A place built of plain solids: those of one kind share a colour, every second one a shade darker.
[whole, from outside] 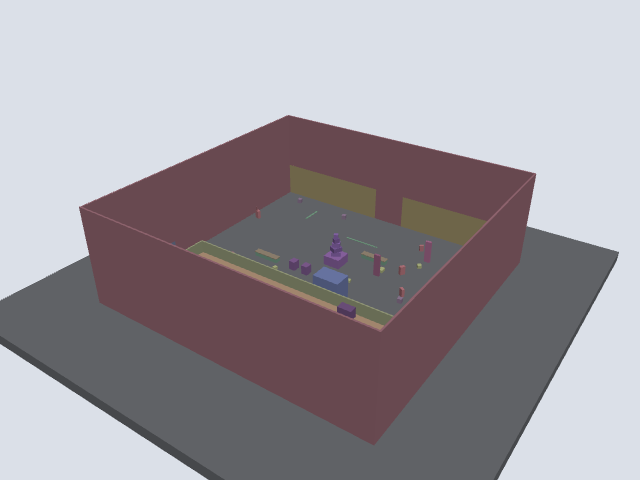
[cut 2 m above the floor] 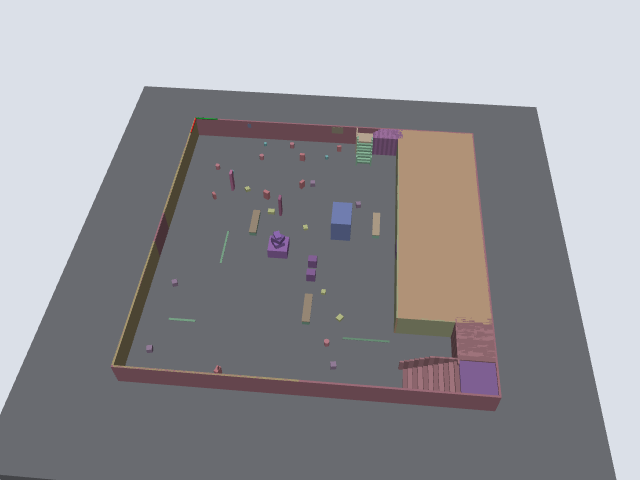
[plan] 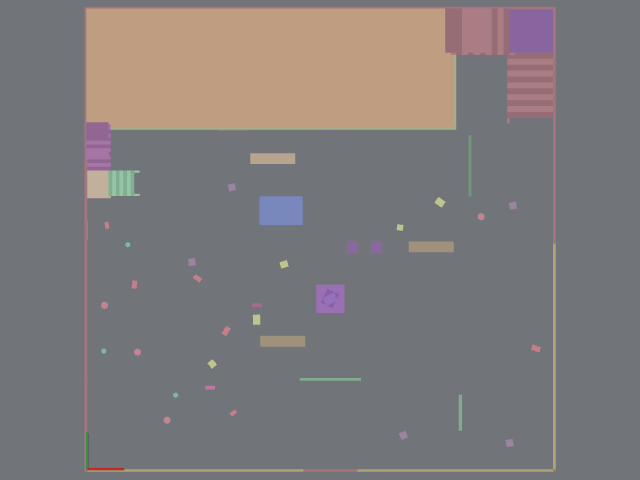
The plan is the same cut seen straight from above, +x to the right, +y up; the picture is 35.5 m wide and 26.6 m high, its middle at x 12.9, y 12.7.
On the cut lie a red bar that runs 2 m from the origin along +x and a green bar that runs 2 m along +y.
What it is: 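A hall with a quarter-turn stair; 25.8 x 25.5 m, 8.8 m high; a stair 2.4 m broad of 12 risers along one side wall, a square landing in the rear corner, 10 risers along the rear wall, risers 0.158 m, goings 0.33 m, to an upper level 20.4 x 6.7 m at 3.48 m; guards 1.04 m over the upper level and every tread; the front glazed up to 3.25 m, a clerestory band over it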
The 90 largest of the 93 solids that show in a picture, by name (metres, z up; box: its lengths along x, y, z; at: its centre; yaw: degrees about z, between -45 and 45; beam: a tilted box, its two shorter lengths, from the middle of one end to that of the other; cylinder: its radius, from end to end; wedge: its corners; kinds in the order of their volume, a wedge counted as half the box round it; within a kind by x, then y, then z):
{
 "upper_1": {"box": [20.5, 6.72, 3.53], "at": [10.2, 22.17, 1.71]},
 "wall_1": {"box": [0.15, 25.78, 8.83], "at": [-0.07, 12.74, 4.37]},
 "wall_2": {"box": [26.11, 0.15, 8.83], "at": [12.9, -0.07, 4.37]},
 "wall_3": {"box": [26.11, 0.15, 8.83], "at": [12.9, 25.55, 4.37]},
 "wall_4": {"box": [0.15, 25.78, 8.83], "at": [25.89, 12.74, 4.37]},
 "quarter_1": {"box": [0.94, 2.46, 3.37], "at": [20.31, 24.3, 1.63]},
 "quarter_2": {"box": [0.94, 2.46, 3.21], "at": [20.64, 24.3, 1.55]},
 "quarter_3": {"box": [0.94, 2.46, 3.05], "at": [20.96, 24.3, 1.48]},
 "quarter_4": {"box": [0.94, 2.46, 2.89], "at": [21.29, 24.3, 1.4]},
 "quarter_5": {"box": [0.94, 2.46, 2.74], "at": [21.62, 24.3, 1.32]},
 "quarter_6": {"box": [0.94, 2.46, 2.58], "at": [21.95, 24.3, 1.24]},
 "quarter_7": {"box": [0.94, 2.46, 2.42], "at": [22.27, 24.3, 1.16]},
 "quarter_8": {"box": [0.94, 2.46, 2.26], "at": [22.6, 24.3, 1.08]},
 "quarter_9": {"box": [0.94, 2.46, 2.1], "at": [22.93, 24.3, 1.0]},
 "quarter_10": {"box": [0.12, 0.33, 1.25], "at": [23.34, 19.63, 0.57]},
 "quarter_11": {"box": [0.12, 0.33, 1.41], "at": [23.34, 19.95, 0.65]},
 "quarter_12": {"box": [0.12, 0.33, 1.56], "at": [23.34, 20.28, 0.73]},
 "quarter_13": {"box": [0.12, 0.33, 1.72], "at": [23.34, 20.61, 0.81]},
 "quarter_14": {"box": [0.12, 0.33, 1.88], "at": [23.34, 20.94, 0.89]},
 "quarter_15": {"box": [0.12, 0.33, 2.04], "at": [23.34, 21.27, 0.97]},
 "quarter_16": {"box": [0.12, 0.33, 2.2], "at": [23.34, 21.59, 1.05]},
 "quarter_17": {"box": [2.46, 0.94, 0.21], "at": [24.63, 19.93, 0.05]},
 "quarter_18": {"box": [2.46, 0.94, 0.37], "at": [24.63, 20.26, 0.13]},
 "quarter_19": {"box": [2.46, 0.94, 0.52], "at": [24.63, 20.59, 0.21]},
 "quarter_20": {"box": [2.46, 0.94, 0.68], "at": [24.63, 20.91, 0.29]},
 "quarter_21": {"box": [2.46, 0.94, 0.84], "at": [24.63, 21.24, 0.37]},
 "quarter_22": {"box": [2.46, 0.94, 1.0], "at": [24.63, 21.57, 0.45]},
 "quarter_23": {"box": [2.46, 0.94, 1.16], "at": [24.63, 21.9, 0.53]},
 "quarter_24": {"box": [2.46, 0.94, 1.31], "at": [24.63, 22.23, 0.61]},
 "quarter_25": {"box": [2.46, 0.94, 1.47], "at": [24.63, 22.55, 0.69]},
 "quarter_26": {"box": [2.46, 0.94, 1.63], "at": [24.63, 22.88, 0.77]},
 "quarter_27": {"box": [2.46, 0.94, 1.79], "at": [24.63, 23.21, 0.84]},
 "window_wall_1": {"box": [11.97, 0.15, 3.3], "at": [5.99, -0.07, 1.6]},
 "window_wall_2": {"box": [10.84, 0.15, 3.3], "at": [20.39, -0.07, 1.6]},
 "window_wall_3": {"box": [0.15, 12.49, 3.3], "at": [25.89, 6.25, 1.6]},
 "piece_1": {"box": [1.23, 0.61, 1.61], "at": [0.56, 16.86, 0.76]},
 "piece_2": {"box": [1.23, 0.61, 1.79], "at": [0.56, 17.07, 0.84]},
 "piece_3": {"box": [1.23, 0.61, 1.96], "at": [0.56, 17.27, 0.93]},
 "piece_4": {"box": [1.23, 0.61, 2.14], "at": [0.56, 17.48, 1.02]},
 "piece_5": {"box": [1.23, 0.61, 2.48], "at": [0.56, 17.89, 1.19]},
 "piece_6": {"box": [1.23, 0.61, 2.66], "at": [0.56, 18.09, 1.28]},
 "piece_7": {"box": [1.23, 0.61, 2.83], "at": [0.56, 18.3, 1.37]},
 "piece_8": {"box": [1.23, 0.61, 3.0], "at": [0.56, 18.5, 1.45]},
 "piece_9": {"box": [1.23, 0.61, 3.35], "at": [0.56, 18.91, 1.63]},
 "piece_10": {"box": [0.12, 0.2, 3.0], "at": [1.24, 17.07, 1.45]},
 "piece_11": {"box": [0.12, 0.2, 3.18], "at": [1.24, 17.27, 1.54]},
 "piece_12": {"box": [0.12, 0.2, 4.22], "at": [1.24, 18.5, 2.06]},
 "piece_13": {"box": [0.12, 0.2, 4.39], "at": [1.24, 18.71, 2.15]},
 "landing_1": {"box": [3.07, 2.46, 1.95], "at": [24.32, 24.3, 0.92]},
 "edge_1": {"box": [19.15, 0.12, 4.57], "at": [10.87, 18.87, 2.23]},
 "edge_2": {"box": [0.12, 4.02, 4.57], "at": [20.39, 20.94, 2.23]},
 "kiosk_1": {"box": [2.4, 1.6, 2.35], "at": [10.75, 14.33, 1.12]},
 "svca_1": {"box": [0.61, 1.18, 1.27], "at": [1.08, 15.85, 0.58]},
 "svca_2": {"box": [0.61, 1.18, 1.09], "at": [1.28, 15.85, 0.5]},
 "svca_3": {"box": [0.61, 1.18, 0.92], "at": [1.49, 15.85, 0.41]},
 "svca_4": {"box": [0.61, 1.18, 0.75], "at": [1.69, 15.85, 0.32]},
 "svca_5": {"box": [0.61, 1.18, 0.57], "at": [1.9, 15.85, 0.24]},
 "svca_6": {"box": [0.61, 1.18, 0.4], "at": [2.1, 15.85, 0.15]},
 "svca_7": {"box": [0.61, 1.18, 0.22], "at": [2.31, 15.85, 0.06]},
 "floor_1": {"box": [1.23, 1.83, 1.44], "at": [0.56, 16.05, 0.67]},
 "floor_2": {"box": [1.3, 0.12, 2.48], "at": [0.65, 15.07, 1.19]},
 "centre_base_1": {"box": [1.57, 1.57, 0.94], "at": [13.47, 9.44, 0.42]},
 "pinch_1": {"box": [1.13, 0.68, 0.88], "at": [5.89, 19.55, 3.87]},
 "pinch_2": {"box": [0.6, 0.68, 0.89], "at": [14.69, 12.31, 0.4]},
 "pinch_3": {"box": [0.6, 0.68, 0.89], "at": [16.03, 12.31, 0.4]},
 "bench_1": {"box": [2.44, 0.54, 0.43], "at": [10.84, 7.09, 0.17]},
 "bench_2": {"box": [2.44, 0.54, 0.43], "at": [19.06, 12.32, 0.17]},
 "centre_1": {"box": [0.74, 0.85, 0.42], "at": [13.45, 9.45, 1.51], "yaw": -26.6},
 "centre_2": {"box": [0.7, 0.48, 0.42], "at": [13.46, 9.42, 1.93], "yaw": 25.4},
 "centre_3": {"box": [0.88, 0.81, 0.42], "at": [13.49, 9.42, 1.1], "yaw": 33.3},
 "pylon_1": {"box": [0.55, 0.22, 2.15], "at": [6.81, 4.52, 1.02]},
 "pylon_2": {"box": [0.55, 0.22, 2.15], "at": [9.42, 9.09, 1.02]},
 "suitcase_1": {"box": [0.27, 0.45, 0.77], "at": [2.62, 10.23, 0.33], "yaw": -5.8},
 "suitcase_2": {"box": [0.45, 0.27, 0.77], "at": [6.11, 10.57, 0.33], "yaw": -35.8},
 "suitcase_3": {"box": [0.3, 0.5, 0.85], "at": [7.7, 7.65, 0.38], "yaw": -29.5},
 "suitcase_4": {"box": [0.5, 0.3, 0.85], "at": [24.87, 6.69, 0.38], "yaw": -19.1},
 "ottoman_1": {"box": [0.4, 0.4, 0.47], "at": [5.8, 11.48, 0.18], "yaw": 8.3},
 "ottoman_2": {"box": [0.4, 0.4, 0.47], "at": [8.02, 15.62, 0.18], "yaw": 11.4},
 "ottoman_3": {"box": [0.4, 0.4, 0.47], "at": [17.52, 1.87, 0.18], "yaw": 21.4},
 "ottoman_4": {"box": [0.4, 0.4, 0.47], "at": [23.41, 1.45, 0.18], "yaw": 10.8},
 "ottoman_5": {"box": [0.4, 0.4, 0.47], "at": [23.59, 14.6, 0.18], "yaw": 9.8},
 "bench_top_1": {"box": [2.5, 0.6, 0.07], "at": [10.28, 17.21, 0.41]},
 "bench_top_2": {"box": [2.5, 0.6, 0.07], "at": [10.84, 7.09, 0.41]},
 "bench_top_3": {"box": [2.5, 0.6, 0.07], "at": [19.06, 12.32, 0.41]},
 "box_cardboard_1": {"box": [0.37, 0.4, 0.35], "at": [6.93, 5.83, 0.12], "yaw": 37.6},
 "box_cardboard_2": {"box": [0.41, 0.57, 0.33], "at": [9.38, 8.28, 0.12], "yaw": 1.2},
 "box_cardboard_3": {"box": [0.43, 0.37, 0.27], "at": [10.91, 11.35, 0.08], "yaw": 17.0},
 "box_cardboard_4": {"box": [0.49, 0.39, 0.27], "at": [19.55, 14.79, 0.08], "yaw": -36.1},
 "strip_1": {"box": [3.4, 0.16, 0.07], "at": [13.47, 4.98, -0.01]},
 "strip_2": {"box": [0.16, 3.4, 0.07], "at": [21.21, 16.81, -0.01]}
}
